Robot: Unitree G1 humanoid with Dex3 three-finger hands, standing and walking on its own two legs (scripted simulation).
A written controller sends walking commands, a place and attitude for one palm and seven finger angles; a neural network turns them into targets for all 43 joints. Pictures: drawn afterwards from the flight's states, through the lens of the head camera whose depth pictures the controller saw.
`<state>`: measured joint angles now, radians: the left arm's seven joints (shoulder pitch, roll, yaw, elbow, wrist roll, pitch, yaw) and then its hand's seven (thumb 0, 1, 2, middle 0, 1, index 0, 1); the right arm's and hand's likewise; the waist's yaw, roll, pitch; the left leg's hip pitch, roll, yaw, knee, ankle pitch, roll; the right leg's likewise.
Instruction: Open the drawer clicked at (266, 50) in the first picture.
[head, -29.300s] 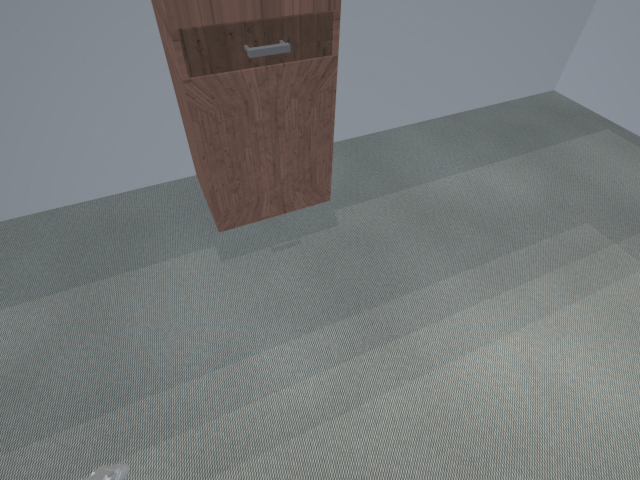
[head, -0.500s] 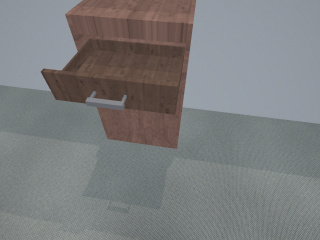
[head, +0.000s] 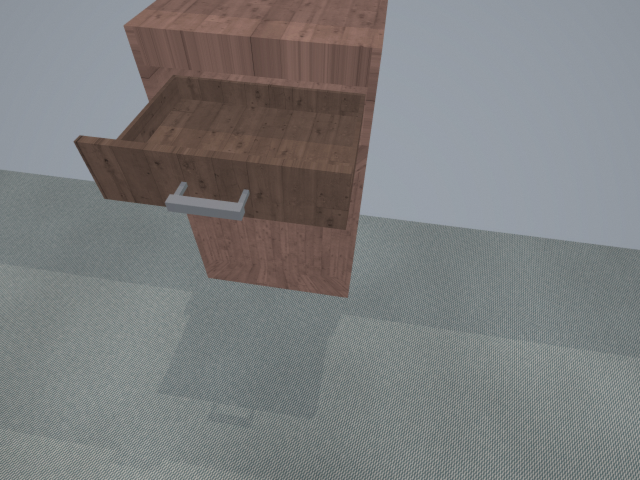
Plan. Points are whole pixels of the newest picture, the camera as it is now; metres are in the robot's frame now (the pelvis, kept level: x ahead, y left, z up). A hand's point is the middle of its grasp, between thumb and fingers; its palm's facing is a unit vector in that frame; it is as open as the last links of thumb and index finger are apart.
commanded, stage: look to check the result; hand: left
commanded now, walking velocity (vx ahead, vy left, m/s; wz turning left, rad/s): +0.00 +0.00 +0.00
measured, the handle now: (209, 199) +0.57 +0.24 -0.01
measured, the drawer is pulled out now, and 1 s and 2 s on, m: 0.30 0.30 0.30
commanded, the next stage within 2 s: stand and wait in 0.52 s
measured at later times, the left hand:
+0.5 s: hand out of the picture +0.00 +0.16 -0.18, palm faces +0.04 -0.99 -0.17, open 7.4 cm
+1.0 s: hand out of the picture +0.02 +0.16 -0.18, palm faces +0.04 -0.98 -0.17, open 7.4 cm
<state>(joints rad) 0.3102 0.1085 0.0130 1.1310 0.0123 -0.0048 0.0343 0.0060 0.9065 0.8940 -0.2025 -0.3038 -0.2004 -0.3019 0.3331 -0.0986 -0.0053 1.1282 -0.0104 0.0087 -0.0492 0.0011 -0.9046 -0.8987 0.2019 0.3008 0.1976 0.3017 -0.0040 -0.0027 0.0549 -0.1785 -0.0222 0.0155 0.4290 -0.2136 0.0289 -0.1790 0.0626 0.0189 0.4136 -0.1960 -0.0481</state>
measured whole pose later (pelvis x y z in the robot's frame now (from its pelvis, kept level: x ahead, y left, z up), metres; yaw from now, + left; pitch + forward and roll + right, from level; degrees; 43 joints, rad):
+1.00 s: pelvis +0.03 +0.00 +0.00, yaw -1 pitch -2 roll +0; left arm 0.29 0.12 0.01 1.12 0.01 -0.01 0.04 0.01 0.91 0.89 -0.20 -0.30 -0.20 -0.30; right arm 0.29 -0.10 -0.01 1.14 -0.01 0.00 -0.05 0.00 -0.91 -0.90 0.20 0.30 0.20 0.30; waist 0.00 0.00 0.07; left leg -0.13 -0.02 0.02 0.41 -0.24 0.02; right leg -0.14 0.07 0.03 0.40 -0.23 -0.05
